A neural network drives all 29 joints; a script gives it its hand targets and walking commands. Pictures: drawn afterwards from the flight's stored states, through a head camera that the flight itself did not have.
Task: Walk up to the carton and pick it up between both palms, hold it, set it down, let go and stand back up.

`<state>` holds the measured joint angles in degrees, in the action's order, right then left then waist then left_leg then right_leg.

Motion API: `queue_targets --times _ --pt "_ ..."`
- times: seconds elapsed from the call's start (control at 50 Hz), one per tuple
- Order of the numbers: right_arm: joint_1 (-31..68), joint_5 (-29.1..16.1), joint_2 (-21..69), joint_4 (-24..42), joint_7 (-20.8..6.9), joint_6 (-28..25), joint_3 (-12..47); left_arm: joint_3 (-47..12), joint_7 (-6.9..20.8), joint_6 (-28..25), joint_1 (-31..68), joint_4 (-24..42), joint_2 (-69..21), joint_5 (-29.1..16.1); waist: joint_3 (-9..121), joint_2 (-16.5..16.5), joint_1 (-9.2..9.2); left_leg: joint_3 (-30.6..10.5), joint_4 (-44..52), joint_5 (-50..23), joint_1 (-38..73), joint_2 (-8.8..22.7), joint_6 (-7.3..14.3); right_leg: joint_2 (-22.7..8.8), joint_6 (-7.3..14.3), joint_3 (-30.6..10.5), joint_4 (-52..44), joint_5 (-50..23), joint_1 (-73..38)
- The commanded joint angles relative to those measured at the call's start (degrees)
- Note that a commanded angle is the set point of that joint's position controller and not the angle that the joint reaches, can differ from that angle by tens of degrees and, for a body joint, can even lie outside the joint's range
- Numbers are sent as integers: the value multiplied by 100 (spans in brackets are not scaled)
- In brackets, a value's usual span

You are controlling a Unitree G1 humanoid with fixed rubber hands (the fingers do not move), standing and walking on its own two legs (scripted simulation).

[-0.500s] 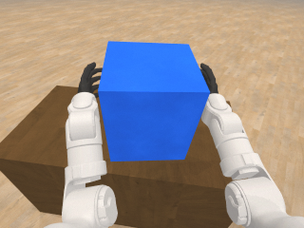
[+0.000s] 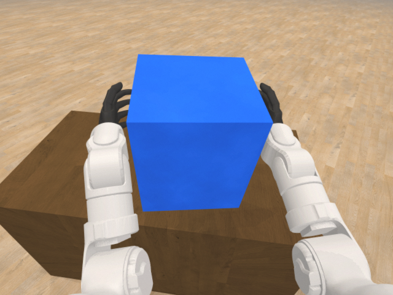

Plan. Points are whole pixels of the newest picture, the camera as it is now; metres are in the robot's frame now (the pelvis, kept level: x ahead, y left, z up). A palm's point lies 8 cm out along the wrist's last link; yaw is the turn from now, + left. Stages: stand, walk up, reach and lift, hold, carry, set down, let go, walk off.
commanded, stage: set down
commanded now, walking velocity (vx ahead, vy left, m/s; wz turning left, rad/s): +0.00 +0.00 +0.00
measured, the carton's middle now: (192, 136) +0.38 +0.01 +0.16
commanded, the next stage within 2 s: none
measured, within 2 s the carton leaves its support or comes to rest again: neither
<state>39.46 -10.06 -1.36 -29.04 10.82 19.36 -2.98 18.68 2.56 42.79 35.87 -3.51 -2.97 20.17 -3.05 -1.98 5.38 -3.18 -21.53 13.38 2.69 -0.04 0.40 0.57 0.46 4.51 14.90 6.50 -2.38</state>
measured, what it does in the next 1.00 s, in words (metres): stands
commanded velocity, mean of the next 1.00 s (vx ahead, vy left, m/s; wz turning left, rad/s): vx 0.00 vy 0.00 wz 0.00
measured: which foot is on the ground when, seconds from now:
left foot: down 0.00-1.00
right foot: down 0.00-1.00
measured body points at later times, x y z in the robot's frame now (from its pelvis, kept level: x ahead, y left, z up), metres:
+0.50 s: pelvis +0.01 -0.01 +0.00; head -0.02 +0.01 +0.45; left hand +0.38 +0.15 +0.17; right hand +0.38 -0.15 +0.15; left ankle +0.00 +0.11 -0.75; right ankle +0.03 -0.12 -0.75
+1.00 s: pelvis +0.03 +0.00 +0.00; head +0.01 +0.03 +0.45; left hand +0.40 +0.14 +0.15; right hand +0.39 -0.16 +0.13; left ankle +0.00 +0.11 -0.75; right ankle +0.03 -0.11 -0.75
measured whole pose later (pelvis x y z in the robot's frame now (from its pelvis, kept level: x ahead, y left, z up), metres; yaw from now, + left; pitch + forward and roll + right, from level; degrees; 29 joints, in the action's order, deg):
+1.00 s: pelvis +0.03 +0.00 +0.00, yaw +1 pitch -9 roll -2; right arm 27.5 -4.6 -0.6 -32.0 9.5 -4.1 -3.3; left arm 14.1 0.8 26.2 26.3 -6.2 -6.4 20.0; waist -6.1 -2.5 4.7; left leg -3.3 -21.3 15.3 2.7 0.3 0.5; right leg 0.5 0.2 6.3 14.2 8.6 -3.2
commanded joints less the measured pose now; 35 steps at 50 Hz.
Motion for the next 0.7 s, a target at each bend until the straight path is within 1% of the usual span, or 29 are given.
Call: queue_targets --times 0.0,0.08,0.16,0.22,0.26,0.34,0.44,0.54,0.68 --pt "4977 -379 3245 1923 -469 -506 2083 -3266 755 -167 3941 202 -3326 -1083 2097 454 186 305 395 -1800 -365 -121 -305 211 -138 188 52 -749 -926" --pt "4750 -91 3105 1587 -548 -762 1794 -2837 817 -378 3770 -128 -3122 -812 1806 394 102 380 556 -1381 -519 -119 -241 165 -166 239 25 -560 -985" --pt "4356 333 2909 1184 -690 -1235 1417 -2269 937 -696 3408 -474 -2835 -468 1425 318 -48 510 757 -921 -666 -127 -140 111 -189 312 -32 -315 -1101" --pt "4018 653 2768 959 -789 -1674 1206 -1998 1009 -974 3119 -636 -2658 -291 1252 250 -145 612 833 -821 -687 -137 -93 82 -201 385 -68 -255 -1188" --pt "3819 826 2702 867 -831 -1953 1142 -1956 1026 -1150 2959 -678 -2596 -241 1211 207 -186 662 837 -875 -651 -139 -87 77 -202 434 -85 -273 -1226" --pt "3683 982 2655 1007 -841 -2437 1238 -2229 973 -1474 2837 -588 -2652 -369 1421 165 -177 697 714 -1259 -530 -152 -131 82 -206 489 -59 -598 -1300" --pt "3761 961 2717 1344 -749 -2798 1609 -2869 801 -1789 2929 -336 -2842 -688 1961 143 -89 627 498 -1722 -434 -170 -208 64 -232 464 64 -1252 -1421" --pt "3541 858 2771 1379 -652 -2853 1871 -3254 660 -1945 2886 -171 -2914 -848 2308 184 -18 516 385 -1928 -429 -174 -256 18 -260 392 168 -1763 -1506" --pt "2967 678 2663 1188 -569 -2729 1964 -3163 649 -1869 2376 -149 -2844 -701 2098 255 -13 431 329 -2245 -400 -158 -303 2 -276 357 194 -2200 -1575"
